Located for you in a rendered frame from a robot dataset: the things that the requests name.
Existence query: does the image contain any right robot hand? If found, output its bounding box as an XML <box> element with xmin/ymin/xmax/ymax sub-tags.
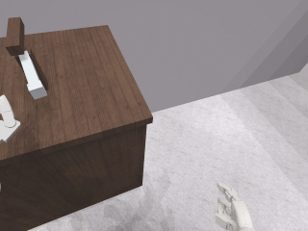
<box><xmin>216</xmin><ymin>182</ymin><xmax>255</xmax><ymax>231</ymax></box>

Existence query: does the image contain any left robot hand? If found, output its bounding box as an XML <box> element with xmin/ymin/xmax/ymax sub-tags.
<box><xmin>0</xmin><ymin>94</ymin><xmax>21</xmax><ymax>143</ymax></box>

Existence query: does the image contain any tap lever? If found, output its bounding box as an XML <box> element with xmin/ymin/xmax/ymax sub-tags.
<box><xmin>18</xmin><ymin>50</ymin><xmax>47</xmax><ymax>100</ymax></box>

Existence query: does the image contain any counter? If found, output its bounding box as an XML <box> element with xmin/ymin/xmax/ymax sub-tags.
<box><xmin>0</xmin><ymin>17</ymin><xmax>153</xmax><ymax>231</ymax></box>

